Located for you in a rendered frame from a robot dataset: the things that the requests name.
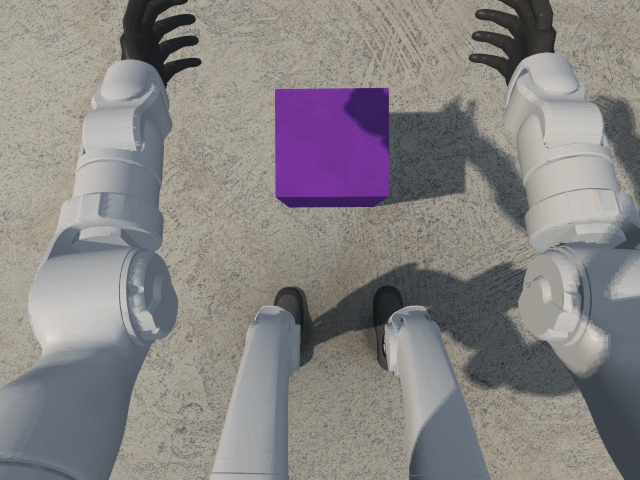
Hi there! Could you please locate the right robot shin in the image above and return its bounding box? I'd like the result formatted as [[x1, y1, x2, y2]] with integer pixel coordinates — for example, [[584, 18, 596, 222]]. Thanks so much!
[[384, 306, 443, 352]]

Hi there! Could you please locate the robot left upper arm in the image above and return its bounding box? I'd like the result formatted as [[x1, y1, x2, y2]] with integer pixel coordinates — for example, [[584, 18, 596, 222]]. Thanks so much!
[[0, 247, 178, 480]]

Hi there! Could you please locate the robot right hand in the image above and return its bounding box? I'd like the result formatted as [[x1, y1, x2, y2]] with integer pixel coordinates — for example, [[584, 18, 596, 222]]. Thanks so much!
[[469, 0, 556, 87]]

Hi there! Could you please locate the robot left forearm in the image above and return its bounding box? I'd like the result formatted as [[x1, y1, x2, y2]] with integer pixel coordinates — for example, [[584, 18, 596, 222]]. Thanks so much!
[[28, 59, 173, 342]]

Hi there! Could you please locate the carton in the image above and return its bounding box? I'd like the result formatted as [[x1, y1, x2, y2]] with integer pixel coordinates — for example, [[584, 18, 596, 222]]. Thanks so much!
[[275, 88, 389, 207]]

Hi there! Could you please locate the robot left hand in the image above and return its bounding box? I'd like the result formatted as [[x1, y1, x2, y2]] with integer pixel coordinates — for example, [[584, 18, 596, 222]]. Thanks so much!
[[120, 0, 202, 88]]

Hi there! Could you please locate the robot left foot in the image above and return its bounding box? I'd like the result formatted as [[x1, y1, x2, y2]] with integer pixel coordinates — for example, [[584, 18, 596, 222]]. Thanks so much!
[[274, 287, 304, 335]]

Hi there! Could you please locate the robot right forearm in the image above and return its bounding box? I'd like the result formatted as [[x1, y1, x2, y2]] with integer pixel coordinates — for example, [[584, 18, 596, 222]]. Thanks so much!
[[502, 53, 640, 253]]

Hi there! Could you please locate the robot right upper arm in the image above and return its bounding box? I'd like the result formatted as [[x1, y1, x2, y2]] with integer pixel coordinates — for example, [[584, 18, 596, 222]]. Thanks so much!
[[518, 246, 640, 480]]

